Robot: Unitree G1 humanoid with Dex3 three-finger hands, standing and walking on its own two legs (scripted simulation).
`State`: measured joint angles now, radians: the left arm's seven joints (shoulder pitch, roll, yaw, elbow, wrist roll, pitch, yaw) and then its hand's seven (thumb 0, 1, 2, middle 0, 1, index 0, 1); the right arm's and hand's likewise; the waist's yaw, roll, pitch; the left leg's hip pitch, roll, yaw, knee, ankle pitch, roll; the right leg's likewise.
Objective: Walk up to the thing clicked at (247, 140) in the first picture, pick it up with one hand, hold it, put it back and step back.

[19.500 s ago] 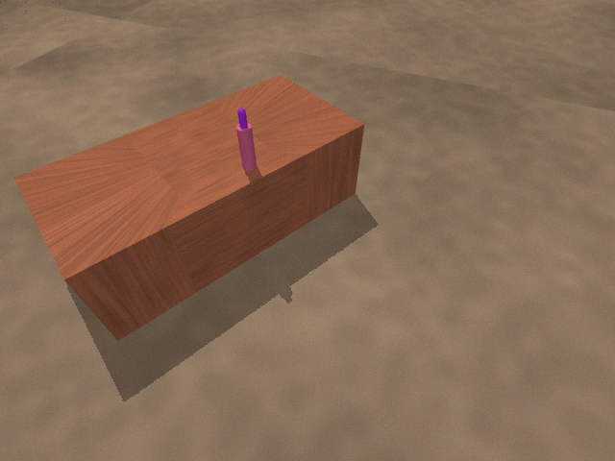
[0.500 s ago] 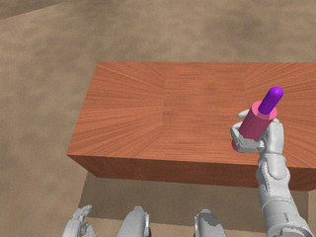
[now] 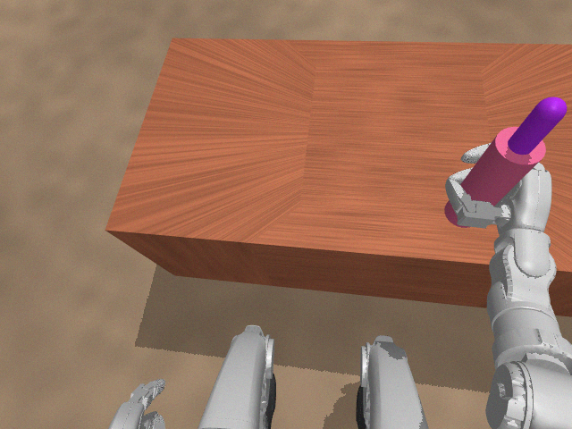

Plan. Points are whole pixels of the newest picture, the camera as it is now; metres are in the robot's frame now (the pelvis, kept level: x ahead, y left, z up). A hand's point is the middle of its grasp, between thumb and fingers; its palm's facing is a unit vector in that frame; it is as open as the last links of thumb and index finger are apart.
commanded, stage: crouch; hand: right
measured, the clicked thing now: (498, 170) +0.44 -0.22 +0.05
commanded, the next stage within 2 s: lower in 0.26 s
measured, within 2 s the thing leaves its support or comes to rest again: neither
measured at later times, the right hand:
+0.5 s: hand (461, 190) +0.47 -0.21 -0.05, palm faces +0.16 +0.99 +0.00, open 7.0 cm
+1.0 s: hand (446, 206) +0.47 -0.21 -0.12, palm faces +0.15 +0.99 -0.03, open 7.0 cm
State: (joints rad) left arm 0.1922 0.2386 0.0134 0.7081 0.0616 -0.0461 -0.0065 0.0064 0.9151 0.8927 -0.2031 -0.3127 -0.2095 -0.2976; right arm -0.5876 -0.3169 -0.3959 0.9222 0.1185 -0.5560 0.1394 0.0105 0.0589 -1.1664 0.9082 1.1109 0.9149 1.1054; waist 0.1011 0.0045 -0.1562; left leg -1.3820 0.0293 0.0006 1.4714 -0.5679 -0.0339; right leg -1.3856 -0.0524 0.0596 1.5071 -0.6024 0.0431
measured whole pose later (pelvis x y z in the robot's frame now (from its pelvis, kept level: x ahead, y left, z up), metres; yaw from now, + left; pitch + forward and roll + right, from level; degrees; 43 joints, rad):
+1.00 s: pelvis -0.03 +0.00 -0.12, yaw +1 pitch +34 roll +3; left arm 0.17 0.26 0.01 0.69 0.08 -0.01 -0.03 0.00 0.91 0.89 -0.20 -0.30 -0.20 -0.29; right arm -0.79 -0.42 -0.46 0.98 0.06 -0.48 0.14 0.01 0.06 -1.17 0.91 1.12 0.91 1.11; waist 0.14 -0.02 -0.16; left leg -1.84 0.03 0.00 1.88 -0.64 -0.05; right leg -1.86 -0.03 0.10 1.93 -0.67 0.05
